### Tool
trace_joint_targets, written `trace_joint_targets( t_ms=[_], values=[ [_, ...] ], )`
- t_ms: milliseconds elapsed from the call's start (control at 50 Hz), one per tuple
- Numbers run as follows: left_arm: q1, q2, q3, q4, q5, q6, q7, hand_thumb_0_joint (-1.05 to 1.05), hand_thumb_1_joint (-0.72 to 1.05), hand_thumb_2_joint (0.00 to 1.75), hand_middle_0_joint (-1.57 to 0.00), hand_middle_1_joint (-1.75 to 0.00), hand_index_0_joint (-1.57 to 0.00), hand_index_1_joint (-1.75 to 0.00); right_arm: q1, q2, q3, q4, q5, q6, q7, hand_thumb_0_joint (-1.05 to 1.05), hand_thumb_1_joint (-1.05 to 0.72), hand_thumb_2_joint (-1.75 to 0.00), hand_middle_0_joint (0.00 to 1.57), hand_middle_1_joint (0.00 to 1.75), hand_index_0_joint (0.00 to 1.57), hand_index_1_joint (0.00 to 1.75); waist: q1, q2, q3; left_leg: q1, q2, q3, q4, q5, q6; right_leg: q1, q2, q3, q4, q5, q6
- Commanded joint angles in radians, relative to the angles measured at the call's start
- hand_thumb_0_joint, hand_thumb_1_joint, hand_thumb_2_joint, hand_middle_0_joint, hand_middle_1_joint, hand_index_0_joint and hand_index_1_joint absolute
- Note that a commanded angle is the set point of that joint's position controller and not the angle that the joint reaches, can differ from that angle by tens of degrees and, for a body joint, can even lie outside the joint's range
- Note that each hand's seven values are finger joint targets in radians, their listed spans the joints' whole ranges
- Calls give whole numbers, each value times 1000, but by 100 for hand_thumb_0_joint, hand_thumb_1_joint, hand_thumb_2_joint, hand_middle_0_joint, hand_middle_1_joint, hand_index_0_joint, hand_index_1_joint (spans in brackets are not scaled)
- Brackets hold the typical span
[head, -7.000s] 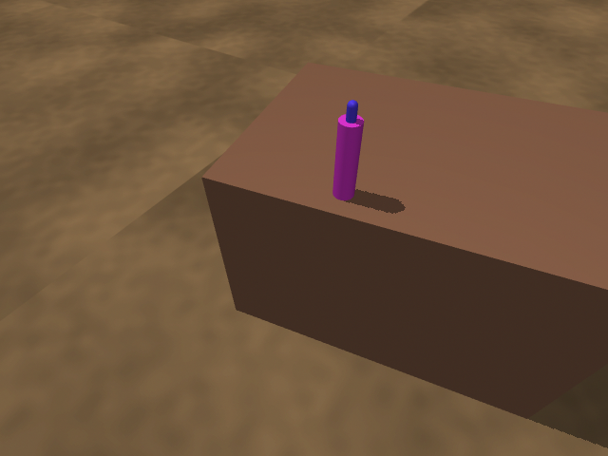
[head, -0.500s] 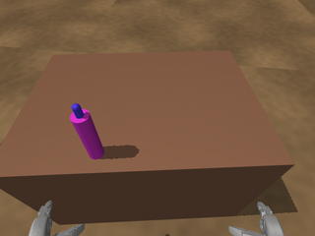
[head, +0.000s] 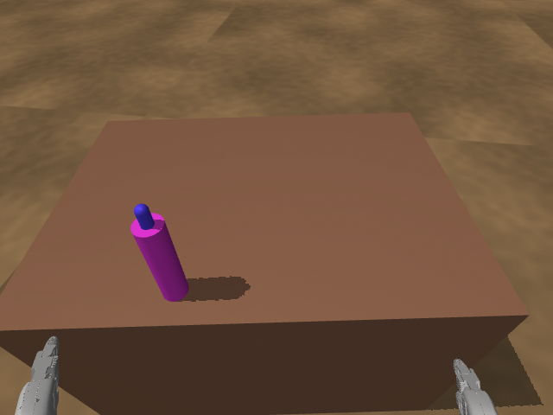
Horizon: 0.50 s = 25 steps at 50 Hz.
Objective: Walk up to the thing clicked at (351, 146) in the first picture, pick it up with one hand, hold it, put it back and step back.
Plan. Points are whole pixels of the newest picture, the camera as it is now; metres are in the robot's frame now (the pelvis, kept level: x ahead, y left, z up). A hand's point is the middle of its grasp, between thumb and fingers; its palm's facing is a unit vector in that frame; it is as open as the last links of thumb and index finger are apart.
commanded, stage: rise first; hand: left
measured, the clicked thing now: (160, 254) +0.41 +0.22 -0.01
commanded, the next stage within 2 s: go down in 0.66 s
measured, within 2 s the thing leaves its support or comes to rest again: neither
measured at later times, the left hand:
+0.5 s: hand (62, 413) +0.16 +0.27 +0.01, palm faces +0.33 -0.86 -0.38, open 17.5 cm
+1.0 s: hand (48, 402) +0.17 +0.29 +0.03, palm faces +0.37 -0.87 -0.34, open 17.6 cm
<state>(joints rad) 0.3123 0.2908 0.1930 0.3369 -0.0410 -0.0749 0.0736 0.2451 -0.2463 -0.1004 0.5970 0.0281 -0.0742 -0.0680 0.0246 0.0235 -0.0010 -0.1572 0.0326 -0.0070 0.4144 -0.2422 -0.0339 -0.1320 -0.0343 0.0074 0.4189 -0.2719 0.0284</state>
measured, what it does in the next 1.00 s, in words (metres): stands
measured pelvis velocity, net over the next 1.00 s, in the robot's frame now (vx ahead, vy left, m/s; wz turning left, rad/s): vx -0.03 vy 0.00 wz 0.02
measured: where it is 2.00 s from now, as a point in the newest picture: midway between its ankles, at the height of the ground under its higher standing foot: outside the picture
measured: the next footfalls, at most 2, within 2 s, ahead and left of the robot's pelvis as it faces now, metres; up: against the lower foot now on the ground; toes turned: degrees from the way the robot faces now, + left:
none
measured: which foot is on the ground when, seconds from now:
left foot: down 0.00-1.00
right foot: down 0.00-1.00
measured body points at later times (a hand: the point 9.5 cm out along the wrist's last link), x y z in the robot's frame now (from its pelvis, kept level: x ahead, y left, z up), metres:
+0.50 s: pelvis -0.02 +0.00 +0.00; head -0.02 -0.02 +0.45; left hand +0.14 +0.31 +0.04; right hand +0.14 -0.27 -0.09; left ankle -0.01 +0.14 -0.74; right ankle -0.03 -0.14 -0.74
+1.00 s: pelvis -0.03 +0.00 +0.00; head -0.03 -0.01 +0.45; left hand +0.14 +0.33 +0.05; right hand +0.14 -0.26 -0.09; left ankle -0.01 +0.14 -0.74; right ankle -0.03 -0.14 -0.74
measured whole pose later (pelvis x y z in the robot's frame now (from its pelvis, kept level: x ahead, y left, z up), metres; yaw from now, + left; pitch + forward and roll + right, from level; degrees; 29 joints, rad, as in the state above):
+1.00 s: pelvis -0.03 +0.00 +0.00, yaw +1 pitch -2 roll +0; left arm 0.30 0.30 0.32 0.20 -0.05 -0.22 0.00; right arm 0.20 -0.22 -0.12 0.69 0.00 -0.10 -0.04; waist 0.04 0.02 0.02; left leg -0.22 0.03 -0.03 0.49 -0.23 -0.03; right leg -0.18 -0.04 -0.02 0.48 -0.27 0.03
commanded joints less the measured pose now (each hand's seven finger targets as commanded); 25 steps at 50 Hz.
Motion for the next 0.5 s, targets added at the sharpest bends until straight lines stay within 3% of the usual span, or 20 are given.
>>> trace_joint_targets(
  t_ms=[0, 20, 80, 120, 160, 180, 200, 220, 240, 260, 300, 320, 360, 380, 420, 480],
  values=[
    [-40, 193, 109, -216, -3, -55, 7, 0, -53, 3, -3, -4, -3, -4, -84, -119, -52, -162, 0, -37, -1, 0, 56, -3, 5, 5, 5, 5, 11, 5, -71, 41, -33, 62, -37, 299, 27, 12, 22, -61, -50, 313, -23],
    [-27, 185, 99, -231, -4, -57, 4, 0, -52, 3, -3, -4, -3, -4, -55, -110, -40, -161, -2, -34, 2, 0, 56, -3, 5, 5, 5, 5, 5, -15, -71, 42, -33, 61, -32, 313, 30, 17, 22, -62, -51, 331, -20],
    [-39, 219, 130, -276, -4, -64, 5, 0, -52, 3, -3, -4, -3, -4, -87, -164, -82, -177, -5, -33, -4, 0, 56, -3, 5, 5, 5, 5, 9, 3, -83, 65, -33, 59, -32, 334, 27, 29, 21, -59, -49, 348, -21],
    [-55, 192, 109, -292, -5, -67, 1, 0, -53, 3, -3, -4, -3, -4, -91, -120, -55, -140, -7, -30, 0, 0, 56, -3, 5, 5, 5, 5, 12, 11, -61, 57, -32, 58, -39, 300, 27, 22, 24, -62, -54, 310, -24],
    [-44, 209, 127, -317, -3, -73, 6, 0, -55, 4, -4, -4, -3, -5, -100, -173, -96, -158, -9, -36, -8, 0, 55, -3, 5, 5, 5, 5, 4, 4, -68, 66, -28, 53, -49, 275, 27, 16, 29, -65, -55, 279, -26],
    [-13, 206, 131, -319, -3, -74, 5, 0, -55, 4, -3, -4, -3, -5, -70, -155, -88, -128, -12, -34, -7, 0, 54, -3, 5, 5, 5, 5, 10, 18, -65, 69, -31, 57, -49, 270, 28, 17, 26, -64, -60, 277, -26],
    [-13, 197, 125, -335, -2, -78, 3, 0, -54, 4, -3, -4, -3, -4, -78, -111, -50, -133, -10, -34, -1, 0, 55, -3, 5, 5, 5, 5, 15, 1, -60, 61, -32, 55, -48, 266, 31, 21, 25, -66, -63, 270, -25],
    [-4, 195, 126, -345, -2, -83, 2, 0, -54, 4, -3, -4, -3, -4, -81, -106, -50, -119, -10, -35, 0, 0, 55, -3, 5, 5, 5, 5, 17, 9, -62, 64, -33, 57, -49, 261, 32, 23, 24, -64, -63, 268, -24],
    [10, 200, 130, -327, -1, -83, 3, 0, -55, 4, -3, -4, -3, -5, -62, -140, -83, -113, -14, -34, -6, 0, 55, -4, 5, 5, 5, 5, 2, -15, -62, 65, -34, 58, -46, 264, 35, 17, 23, -63, -64, 278, -21],
    [-9, 200, 131, -357, -3, -87, 2, 0, -55, 4, -3, -4, -3, -5, -109, -155, -78, -158, -13, -40, -6, 0, 55, -3, 5, 5, 5, 5, 9, -24, -63, 65, -30, 53, -51, 255, 33, 20, 29, -67, -64, 261, -23],
    [-11, 210, 143, -356, -2, -91, 1, 0, -55, 4, -3, -4, -3, -5, -70, -144, -80, -131, -14, -37, -7, 0, 55, -4, 5, 5, 5, 5, 3, -27, -52, 67, -31, 54, -58, 232, 35, 9, 28, -66, -72, 240, -23],
    [-7, 201, 140, -351, 0, -94, -1, 0, -56, 5, -4, -4, -3, -5, -76, -122, -69, -99, -12, -34, -4, 0, 54, -4, 5, 5, 5, 5, 19, -10, -32, 55, -31, 52, -64, 222, 31, 7, 28, -69, -70, 224, -26],
    [-10, 215, 150, -376, -3, -101, 0, 0, -56, 5, -4, -4, -3, -5, -113, -138, -75, -130, -13, -41, -5, 0, 54, -4, 5, 5, 5, 5, 11, -6, -41, 59, -34, 54, -65, 207, 34, 0, 23, -65, -77, 210, -23],
    [-2, 206, 145, -361, -2, -103, -2, 0, -57, 5, -4, -5, -3, -5, -97, -108, -56, -105, -13, -40, -4, 0, 53, -4, 5, 5, 5, 5, 13, -14, -30, 51, -36, 55, -65, 200, 36, -3, 21, -66, -79, 206, -22],
    [-7, 222, 160, -385, -4, -112, -2, 0, -55, 5, -3, -4, -3, -5, -106, -117, -60, -86, -14, -42, -3, 0, 55, -4, 5, 5, 5, 5, 21, 5, -16, 39, -41, 57, -70, 167, 37, -6, 19, -64, -88, 171, -23],
    [-14, 216, 161, -397, -1, -125, -3, 0, -56, 6, -3, -4, -3, -5, -136, -162, -89, -146, -16, -56, -6, 0, 55, -4, 5, 5, 5, 5, 7, -17, -46, 58, -35, 53, -72, 159, 37, 3, 24, -64, -84, 163, -24]
  ],
)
